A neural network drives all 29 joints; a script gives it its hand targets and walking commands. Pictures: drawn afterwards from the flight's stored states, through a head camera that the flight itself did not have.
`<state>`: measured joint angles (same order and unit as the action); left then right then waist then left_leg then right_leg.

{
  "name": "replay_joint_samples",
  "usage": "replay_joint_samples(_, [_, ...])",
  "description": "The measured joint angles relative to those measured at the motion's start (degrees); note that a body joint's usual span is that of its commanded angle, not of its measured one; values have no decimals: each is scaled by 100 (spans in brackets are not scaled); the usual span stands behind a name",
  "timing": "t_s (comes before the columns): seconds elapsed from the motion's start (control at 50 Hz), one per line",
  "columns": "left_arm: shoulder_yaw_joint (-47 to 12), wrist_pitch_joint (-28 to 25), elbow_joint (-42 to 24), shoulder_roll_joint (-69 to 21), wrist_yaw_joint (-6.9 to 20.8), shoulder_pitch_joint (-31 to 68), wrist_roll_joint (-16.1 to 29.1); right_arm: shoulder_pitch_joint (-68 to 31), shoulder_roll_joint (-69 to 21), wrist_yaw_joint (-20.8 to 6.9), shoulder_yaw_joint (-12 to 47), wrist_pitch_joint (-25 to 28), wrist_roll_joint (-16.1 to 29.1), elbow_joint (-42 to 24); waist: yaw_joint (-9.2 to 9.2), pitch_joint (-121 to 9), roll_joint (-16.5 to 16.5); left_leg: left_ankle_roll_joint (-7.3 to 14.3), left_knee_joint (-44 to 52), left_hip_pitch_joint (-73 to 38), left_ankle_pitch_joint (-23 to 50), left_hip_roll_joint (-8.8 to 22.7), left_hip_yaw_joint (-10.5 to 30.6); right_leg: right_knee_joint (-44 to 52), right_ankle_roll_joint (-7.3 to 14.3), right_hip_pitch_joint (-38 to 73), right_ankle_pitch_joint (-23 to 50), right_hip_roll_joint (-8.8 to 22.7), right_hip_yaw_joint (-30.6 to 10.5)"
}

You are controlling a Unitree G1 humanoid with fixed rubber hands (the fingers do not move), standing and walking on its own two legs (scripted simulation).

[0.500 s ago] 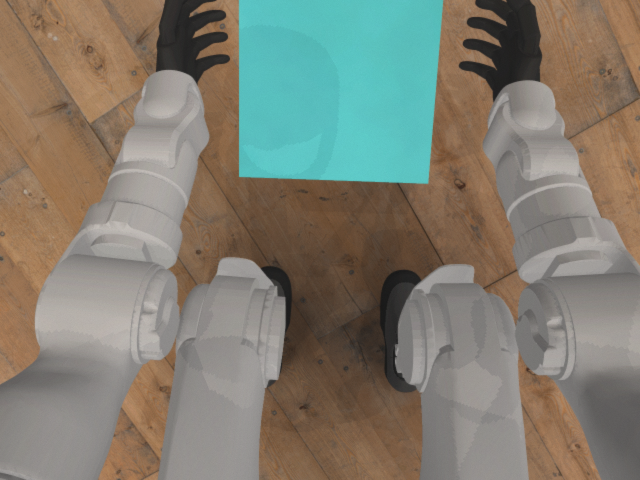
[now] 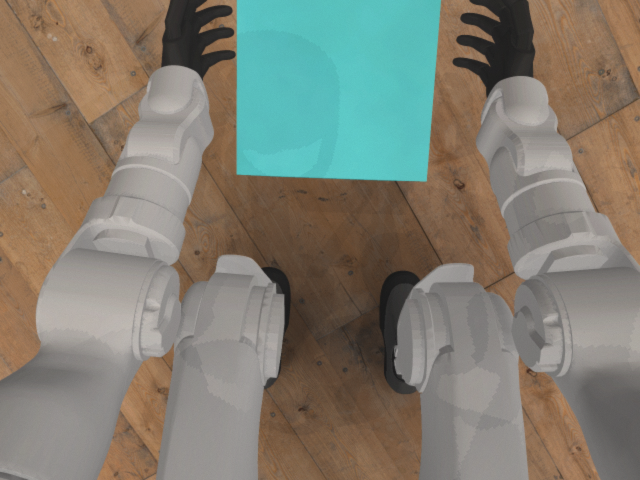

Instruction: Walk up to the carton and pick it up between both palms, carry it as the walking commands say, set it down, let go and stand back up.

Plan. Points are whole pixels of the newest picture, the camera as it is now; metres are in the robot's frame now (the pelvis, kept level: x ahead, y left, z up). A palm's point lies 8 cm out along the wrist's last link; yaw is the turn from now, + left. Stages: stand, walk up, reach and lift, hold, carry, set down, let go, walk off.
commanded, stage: reach and lift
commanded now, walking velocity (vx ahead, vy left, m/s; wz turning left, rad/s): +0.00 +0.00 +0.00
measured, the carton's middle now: (333, 93) +0.50 +0.01 -0.24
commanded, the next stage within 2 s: none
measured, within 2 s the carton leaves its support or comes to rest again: leaves its support in 0.80 s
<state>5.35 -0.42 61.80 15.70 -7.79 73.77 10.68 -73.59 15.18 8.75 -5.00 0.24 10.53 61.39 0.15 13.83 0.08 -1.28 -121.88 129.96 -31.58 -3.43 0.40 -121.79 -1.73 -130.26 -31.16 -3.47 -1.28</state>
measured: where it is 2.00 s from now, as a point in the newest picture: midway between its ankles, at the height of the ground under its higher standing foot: (333, 348)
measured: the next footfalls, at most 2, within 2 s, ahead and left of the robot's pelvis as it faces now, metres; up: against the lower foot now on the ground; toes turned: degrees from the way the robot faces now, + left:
none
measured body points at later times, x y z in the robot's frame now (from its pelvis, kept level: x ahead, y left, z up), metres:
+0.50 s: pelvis +0.00 +0.00 +0.00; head +0.36 +0.00 +0.27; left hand +0.53 +0.14 -0.18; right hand +0.53 -0.12 -0.18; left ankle +0.11 +0.12 -0.35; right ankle +0.12 -0.12 -0.35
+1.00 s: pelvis +0.01 +0.00 -0.01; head +0.34 +0.00 +0.28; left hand +0.53 +0.13 -0.17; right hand +0.53 -0.13 -0.17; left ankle +0.11 +0.12 -0.35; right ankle +0.12 -0.12 -0.35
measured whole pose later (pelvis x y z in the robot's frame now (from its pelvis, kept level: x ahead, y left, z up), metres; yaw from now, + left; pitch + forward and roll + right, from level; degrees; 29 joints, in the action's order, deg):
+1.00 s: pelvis +0.01 +0.00 -0.01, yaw +0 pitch +38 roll +0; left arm 15.3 8.4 54.5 5.9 -10.6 71.4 -1.3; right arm -71.3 4.8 10.1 -17.9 -9.1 -2.8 53.3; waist 0.0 10.6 0.3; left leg -2.8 -125.7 130.5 -33.5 -6.7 1.9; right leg -125.4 -3.9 -130.4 -33.4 -7.1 -2.5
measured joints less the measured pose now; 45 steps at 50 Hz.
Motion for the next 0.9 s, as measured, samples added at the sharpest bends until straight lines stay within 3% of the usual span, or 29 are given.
replay_joint_samples(0.32, [-46,-75,34,-341,-227,185,-182,-256,-479,168,9,75,-285,100,14,78,47,-29,138,-76,17,-33,-4,117,-29,58,18,-62,-58])
replay_joint_samples(0.52, [105,26,207,-453,-348,354,-265,-371,-616,411,-326,-9,-426,198,-4,79,8,-64,85,-38,56,-165,42,57,-88,68,5,-109,-91])
replay_joint_samples(0.7, [852,580,16,-703,-266,360,-968,-382,-810,191,-1130,-631,-1272,-30,-55,77,-62,-62,-322,3,-39,-236,46,-329,-183,64,-117,-210,-120])
replay_joint_samples(0.9, [1059,822,-390,-969,-280,-9,-1309,76,-952,110,-1318,-892,-1395,-544,-28,-240,-4,-114,-423,68,-185,-283,130,-393,-201,-13,-220,-311,-91])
